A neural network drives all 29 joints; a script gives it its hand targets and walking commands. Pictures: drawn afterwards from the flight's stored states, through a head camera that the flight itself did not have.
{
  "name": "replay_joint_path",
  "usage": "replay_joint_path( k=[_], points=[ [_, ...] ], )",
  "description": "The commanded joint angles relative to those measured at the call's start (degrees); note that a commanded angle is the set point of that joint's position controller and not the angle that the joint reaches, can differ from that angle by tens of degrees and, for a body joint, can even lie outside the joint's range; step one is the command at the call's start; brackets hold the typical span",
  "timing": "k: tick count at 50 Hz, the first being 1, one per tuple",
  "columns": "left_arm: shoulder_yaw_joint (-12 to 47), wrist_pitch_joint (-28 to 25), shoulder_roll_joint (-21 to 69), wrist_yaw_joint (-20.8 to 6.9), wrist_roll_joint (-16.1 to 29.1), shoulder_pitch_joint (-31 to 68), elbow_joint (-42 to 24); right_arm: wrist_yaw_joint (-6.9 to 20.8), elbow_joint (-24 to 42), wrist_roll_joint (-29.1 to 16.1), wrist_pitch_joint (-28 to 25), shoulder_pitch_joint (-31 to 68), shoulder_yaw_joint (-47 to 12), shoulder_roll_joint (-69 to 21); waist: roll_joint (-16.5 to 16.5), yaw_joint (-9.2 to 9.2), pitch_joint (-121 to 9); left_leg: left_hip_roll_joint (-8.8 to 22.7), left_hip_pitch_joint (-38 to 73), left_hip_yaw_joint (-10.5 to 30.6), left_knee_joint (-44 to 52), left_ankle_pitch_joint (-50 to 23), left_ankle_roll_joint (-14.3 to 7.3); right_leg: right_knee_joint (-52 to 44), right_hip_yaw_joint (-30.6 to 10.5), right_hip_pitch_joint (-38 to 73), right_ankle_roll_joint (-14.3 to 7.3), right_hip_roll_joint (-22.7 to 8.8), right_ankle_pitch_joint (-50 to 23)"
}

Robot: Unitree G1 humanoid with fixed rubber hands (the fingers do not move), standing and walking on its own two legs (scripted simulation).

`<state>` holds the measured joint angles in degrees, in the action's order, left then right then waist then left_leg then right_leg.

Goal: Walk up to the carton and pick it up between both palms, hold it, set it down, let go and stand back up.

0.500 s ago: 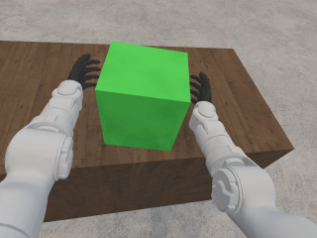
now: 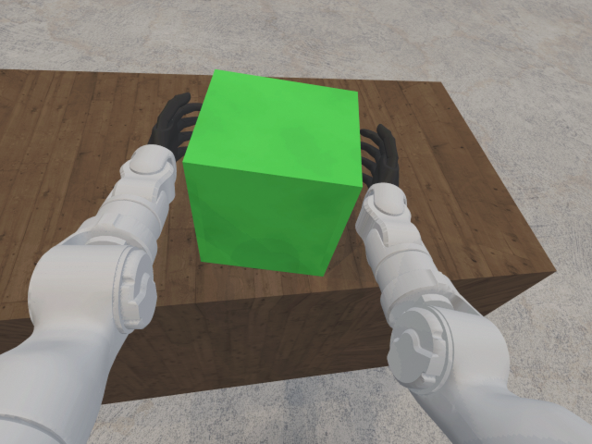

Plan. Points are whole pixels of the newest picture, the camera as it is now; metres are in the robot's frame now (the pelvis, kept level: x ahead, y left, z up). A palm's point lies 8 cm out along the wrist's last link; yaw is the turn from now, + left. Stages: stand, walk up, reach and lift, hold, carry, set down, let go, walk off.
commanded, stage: reach and lift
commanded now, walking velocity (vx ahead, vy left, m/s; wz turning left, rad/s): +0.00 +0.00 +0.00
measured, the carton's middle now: (274, 182) +0.47 -0.01 +0.05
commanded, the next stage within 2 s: none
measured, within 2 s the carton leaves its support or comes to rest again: neither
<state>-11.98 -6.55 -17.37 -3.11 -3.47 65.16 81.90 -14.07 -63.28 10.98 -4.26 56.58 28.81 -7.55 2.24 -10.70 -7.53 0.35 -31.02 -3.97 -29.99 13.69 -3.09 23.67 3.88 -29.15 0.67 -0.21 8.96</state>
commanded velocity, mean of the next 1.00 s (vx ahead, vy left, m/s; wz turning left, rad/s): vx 0.00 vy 0.00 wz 0.00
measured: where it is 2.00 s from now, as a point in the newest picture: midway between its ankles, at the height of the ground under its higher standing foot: outside the picture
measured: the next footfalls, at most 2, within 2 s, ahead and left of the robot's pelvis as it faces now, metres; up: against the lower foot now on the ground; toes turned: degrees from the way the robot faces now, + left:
none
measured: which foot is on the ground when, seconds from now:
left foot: down 0.00-1.00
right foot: down 0.00-1.00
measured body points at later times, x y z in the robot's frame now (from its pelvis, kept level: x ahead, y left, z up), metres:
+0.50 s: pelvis +0.03 +0.00 +0.01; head +0.08 +0.04 +0.46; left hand +0.50 +0.13 +0.10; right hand +0.43 -0.16 +0.10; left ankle +0.00 +0.08 -0.73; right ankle +0.01 -0.13 -0.73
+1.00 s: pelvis +0.02 +0.00 +0.01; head +0.08 +0.03 +0.46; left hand +0.49 +0.13 +0.10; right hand +0.42 -0.15 +0.10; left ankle +0.00 +0.08 -0.73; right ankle +0.01 -0.13 -0.73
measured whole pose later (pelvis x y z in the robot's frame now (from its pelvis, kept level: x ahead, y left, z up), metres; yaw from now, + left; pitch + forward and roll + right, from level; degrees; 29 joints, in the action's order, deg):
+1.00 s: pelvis +0.02 +0.00 +0.01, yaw -1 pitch +6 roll -1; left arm -37.4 -2.5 -4.1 -7.1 -28.2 55.2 61.0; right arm -7.9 -44.2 30.4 -10.8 44.4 42.7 -18.2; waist 2.9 -5.1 0.9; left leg -0.1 -13.5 -5.2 -19.8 12.1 -2.7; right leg 15.0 2.6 -12.7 1.0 -0.1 7.7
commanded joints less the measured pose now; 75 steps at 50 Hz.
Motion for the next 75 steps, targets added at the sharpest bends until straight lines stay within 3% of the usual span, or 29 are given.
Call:
replay_joint_path(
  k=[1, 3, 7, 12, 21, 37, 38, 39, 40, 42, 43, 46, 47, 48, 49, 50, 51, 52, 54, 56, 58, 63, 65, 66, 67, 69, 72, 74, 75],
  points=[
    [-7.5, -4.2, 21.8, -8.2, -13.5, 28.6, -8.0, 6.6, 8.3, 16.4, -3.5, 19.8, 0.4, -27.3, -9.5, 3.39, -27.4, -0.5, 14.1, -0.3, 5.5, -17.8, 3.7, -0.1, 0.0, 26.4, 0.3, -1.4, -20.3],
    [-11.4, -4.3, 28.0, -10.5, -17.7, 26.4, -6.1, 10.4, 8.5, 19.6, -3.0, 17.8, 0.8, -32.2, -10.3, 3.99, -23.9, -0.8, 13.3, -0.6, 7.5, -16.3, 4.5, -0.6, -0.9, 32.7, 0.2, -1.8, -23.5],
    [-14.6, -3.2, 30.1, -11.3, -20.8, 24.3, -6.8, 12.5, 10.4, 21.2, -2.6, 15.5, -1.1, -33.8, -7.7, 4.59, -20.8, -0.1, 14.1, -0.2, 10.7, -15.3, 3.9, -1.4, 0.0, 35.1, 1.5, -1.1, -22.8],
    [-15.8, -0.4, 31.2, -11.9, -22.6, 22.4, -10.1, 12.4, 10.9, 22.2, -2.0, 13.4, -2.0, -34.0, -5.7, 5.28, -17.4, 0.4, 18.2, -0.7, 10.7, -18.9, 4.1, -3.5, 0.5, 33.7, 2.0, 0.2, -20.0],
    [-15.4, 1.4, 32.7, -11.3, -23.5, 19.7, -15.5, 12.2, 11.7, 21.0, -3.7, 11.6, -4.6, -35.8, -6.0, 6.32, -18.0, -0.1, 19.6, -1.8, 9.5, -25.5, 4.4, -2.9, 0.4, 36.4, 2.8, 0.3, -25.1],
    [-14.5, 3.3, 33.9, -11.5, -24.2, 16.3, -17.8, 11.5, 12.7, 19.7, -5.0, 9.3, -6.8, -35.7, -5.2, 7.03, -16.7, -0.4, 17.4, -2.3, 11.2, -22.9, 3.4, -2.9, 0.6, 39.3, 3.2, -0.2, -26.7],
    [-13.6, 2.8, 36.1, -10.3, -24.2, 15.7, -20.2, 12.4, 13.9, 20.2, -6.8, 11.7, -5.7, -36.0, -8.9, 9.24, -18.8, 1.2, 23.3, -1.3, 10.5, -31.8, 5.4, -2.7, 2.0, 32.7, 3.0, 1.2, -21.9],
    [-14.2, 3.3, 36.1, -10.1, -24.4, 15.7, -17.7, 12.6, 12.1, 20.8, -7.3, 12.4, -5.3, -36.0, -8.9, 9.27, -16.2, 1.6, 27.6, -1.3, 8.0, -37.1, 6.0, -4.8, 2.1, 27.3, 2.5, 1.8, -15.8],
    [-14.9, 3.2, 35.5, -10.2, -24.7, 15.9, -18.5, 12.5, 12.3, 21.2, -7.6, 11.1, -5.2, -36.2, -7.2, 9.01, -17.2, 0.9, 28.1, -2.2, 6.9, -38.3, 5.4, -5.5, 2.0, 27.6, 2.1, 1.8, -17.2],
    [-16.1, 3.0, 34.9, -10.3, -25.6, 15.4, -18.5, 12.4, 13.0, 22.2, -7.9, 11.1, -4.5, -36.5, -6.5, 9.54, -19.1, 0.0, 22.8, -2.9, 8.4, -31.8, 4.3, -4.9, 1.3, 32.5, 1.9, 1.1, -19.8],
    [-15.1, 2.7, 35.2, -9.9, -25.8, 15.7, -19.8, 12.4, 12.1, 22.2, -7.8, 10.4, -3.9, -36.1, -7.6, 8.9, -19.7, 0.4, 22.2, -2.5, 9.2, -30.5, 4.8, -4.2, 1.6, 33.6, 1.9, 1.1, -20.3],
    [-16.3, 3.5, 34.1, -10.1, -26.2, 15.1, -19.3, 12.0, 12.0, 22.9, -7.2, 9.5, -3.9, -36.2, -6.1, 8.52, -17.2, -0.3, 19.9, -3.0, 10.3, -25.7, 3.4, -4.1, 1.1, 35.9, 2.5, 0.4, -21.6],
    [-16.9, 3.4, 33.3, -10.3, -26.1, 14.8, -19.2, 11.9, 12.8, 22.2, -6.8, 9.6, -5.1, -36.8, -4.7, 9.51, -16.6, -0.7, 17.0, -3.3, 11.0, -23.0, 2.2, -3.7, 0.5, 38.9, 2.7, 0.0, -24.1],
    [-15.8, 3.3, 33.7, -10.4, -25.6, 15.5, -19.9, 11.7, 13.5, 22.4, -7.0, 10.0, -4.4, -36.3, -4.8, 8.08, -17.3, -0.6, 16.0, -3.2, 12.0, -21.0, 2.5, -3.2, 0.4, 40.3, 3.0, -0.1, -25.8],
    [-15.5, 3.3, 34.0, -10.4, -25.4, 15.4, -19.8, 11.6, 12.8, 22.5, -6.8, 9.8, -3.9, -36.0, -5.0, 7.56, -17.1, -0.3, 16.9, -2.9, 12.4, -20.6, 2.8, -3.5, 0.7, 39.9, 3.2, 0.0, -24.7],
    [-15.6, 3.4, 33.9, -10.5, -25.3, 15.1, -18.8, 11.5, 13.4, 22.4, -7.0, 10.7, -4.6, -36.3, -4.7, 8.49, -16.1, -0.3, 17.4, -3.0, 12.1, -21.2, 2.6, -3.7, 0.7, 39.1, 3.2, 0.1, -23.5],
    [-14.9, 3.6, 34.5, -10.5, -25.4, 15.7, -19.5, 11.4, 12.1, 22.3, -6.8, 9.8, -3.9, -36.0, -5.3, 7.24, -15.4, 0.0, 19.8, -2.9, 12.0, -22.6, 3.1, -4.5, 1.1, 37.3, 3.1, 0.4, -22.5],
    [-15.8, 3.8, 34.2, -10.8, -25.9, 15.1, -18.8, 11.4, 12.4, 22.0, -6.6, 9.6, -4.6, -36.3, -4.5, 8.06, -14.6, -0.7, 18.8, -3.7, 11.8, -21.4, 2.4, -4.8, 0.7, 38.5, 2.8, 0.1, -23.9],
    [-15.6, 3.6, 34.4, -10.9, -25.7, 15.9, -19.7, 11.0, 12.7, 22.1, -6.7, 10.0, -4.2, -36.6, -4.0, 7.55, -16.5, -1.0, 16.4, -3.6, 12.7, -18.6, 2.0, -4.2, 0.9, 40.2, 3.0, -0.1, -25.5],
    [-16.5, 3.4, 33.7, -10.9, -25.8, 14.8, -19.2, 11.2, 13.4, 21.8, -6.9, 9.8, -5.7, -37.1, -3.3, 8.76, -16.1, -0.8, 13.4, -3.5, 13.7, -17.0, 1.5, -3.0, 0.5, 43.7, 3.5, -0.6, -27.6],
    [-16.0, 3.1, 34.0, -10.8, -25.1, 15.5, -19.5, 10.9, 13.3, 21.6, -7.5, 10.2, -6.4, -37.6, -2.5, 8.18, -16.5, -0.9, 13.5, -3.3, 13.5, -18.0, 1.2, -3.1, 0.2, 43.9, 3.8, -0.8, -28.7],
    [-14.5, 3.0, 35.6, -10.2, -25.5, 14.3, -19.6, 10.8, 12.7, 21.8, -9.2, 9.9, -6.6, -37.7, -5.1, 8.05, -17.7, -0.3, 15.4, -2.8, 12.1, -23.7, 2.5, -3.0, 0.9, 41.6, 3.2, -0.2, -30.0],
    [-14.2, 3.6, 35.9, -10.0, -25.6, 12.9, -18.4, 10.8, 11.3, 21.1, -9.4, 9.3, -6.6, -37.2, -6.3, 8.39, -16.6, 0.2, 18.2, -2.5, 11.0, -26.9, 3.3, -3.7, 1.5, 38.6, 2.7, 0.3, -26.7],
    [-14.2, 3.8, 35.9, -10.2, -25.7, 14.1, -18.7, 10.5, 10.3, 21.3, -9.3, 9.2, -5.6, -37.0, -5.9, 7.31, -16.8, -0.1, 18.6, -2.7, 10.8, -25.9, 3.2, -4.4, 1.5, 37.3, 2.5, 0.4, -26.1],
    [-15.1, 3.9, 35.3, -10.2, -26.1, 12.9, -18.6, 10.4, 11.4, 21.0, -9.2, 9.1, -6.8, -37.4, -5.1, 8.81, -16.5, -0.5, 16.2, -3.0, 10.9, -24.7, 2.4, -4.0, 1.0, 40.0, 2.4, 0.1, -28.0],
    [-15.1, 4.0, 34.5, -10.2, -25.5, 13.3, -18.1, 10.6, 10.9, 20.5, -8.8, 9.8, -6.8, -36.9, -4.3, 8.71, -14.7, 0.1, 15.1, -2.6, 12.0, -24.0, 2.3, -3.9, 0.8, 40.4, 2.9, 0.0, -25.8],
    [-14.3, 4.6, 34.6, -10.2, -25.2, 14.2, -18.7, 10.3, 11.0, 20.2, -7.9, 9.5, -5.9, -35.9, -5.7, 8.8, -14.8, -0.1, 17.2, -2.8, 12.3, -22.6, 2.5, -5.4, 1.0, 37.8, 2.0, 0.3, -21.0],
    [-14.0, 4.7, 35.7, -9.7, -25.7, 13.2, -19.8, 10.4, 11.8, 20.0, -8.3, 9.5, -6.0, -35.5, -5.8, 8.49, -16.4, 0.0, 18.0, -2.8, 12.2, -24.0, 2.7, -5.0, 1.4, 37.9, 1.9, 0.9, -23.7],
    [-14.4, 4.6, 35.4, -9.5, -26.0, 13.1, -19.3, 10.5, 11.4, 20.1, -8.4, 9.7, -6.6, -35.8, -5.5, 9.19, -16.3, -0.1, 17.4, -2.9, 11.9, -24.6, 2.4, -5.0, 1.2, 38.3, 1.9, 0.6, -23.9]
  ],
)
